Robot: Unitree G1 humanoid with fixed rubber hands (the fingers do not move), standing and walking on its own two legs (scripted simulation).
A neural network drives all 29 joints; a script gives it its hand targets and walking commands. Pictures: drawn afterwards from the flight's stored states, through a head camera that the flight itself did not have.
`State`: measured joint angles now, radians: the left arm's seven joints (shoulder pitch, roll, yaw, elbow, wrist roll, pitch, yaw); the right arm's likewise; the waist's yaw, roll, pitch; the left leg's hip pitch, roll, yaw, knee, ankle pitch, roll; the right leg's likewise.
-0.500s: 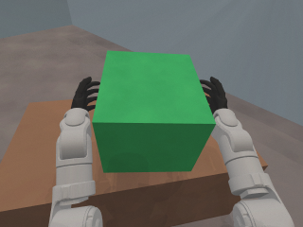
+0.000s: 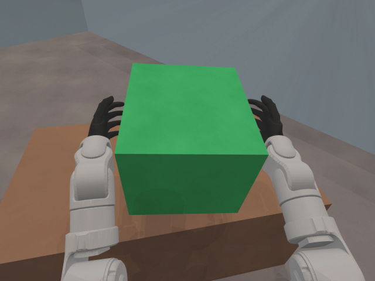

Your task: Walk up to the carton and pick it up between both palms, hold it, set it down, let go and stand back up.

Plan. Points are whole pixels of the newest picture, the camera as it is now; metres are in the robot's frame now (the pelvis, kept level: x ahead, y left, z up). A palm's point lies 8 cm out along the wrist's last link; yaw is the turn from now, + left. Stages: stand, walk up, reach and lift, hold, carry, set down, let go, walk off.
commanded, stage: hold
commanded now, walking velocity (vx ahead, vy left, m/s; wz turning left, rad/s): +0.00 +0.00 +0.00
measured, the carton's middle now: (184, 137) +0.41 +0.01 +0.13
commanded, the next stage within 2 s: none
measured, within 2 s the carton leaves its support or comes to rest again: neither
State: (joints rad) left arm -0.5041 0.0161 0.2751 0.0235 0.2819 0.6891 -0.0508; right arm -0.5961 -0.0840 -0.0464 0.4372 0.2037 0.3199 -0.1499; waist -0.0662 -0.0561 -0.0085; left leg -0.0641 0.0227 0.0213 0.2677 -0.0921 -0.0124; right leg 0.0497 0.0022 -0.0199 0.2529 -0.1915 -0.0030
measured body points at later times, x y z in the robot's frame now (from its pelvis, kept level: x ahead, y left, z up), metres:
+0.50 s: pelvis +0.00 +0.00 +0.00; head -0.05 +0.03 +0.45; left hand +0.36 +0.19 +0.19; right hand +0.37 -0.16 +0.19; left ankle +0.04 +0.13 -0.75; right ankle -0.02 -0.11 -0.75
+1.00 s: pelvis +0.00 +0.00 +0.00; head -0.05 +0.02 +0.45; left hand +0.36 +0.18 +0.19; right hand +0.37 -0.16 +0.19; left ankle +0.04 +0.13 -0.75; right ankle -0.02 -0.11 -0.75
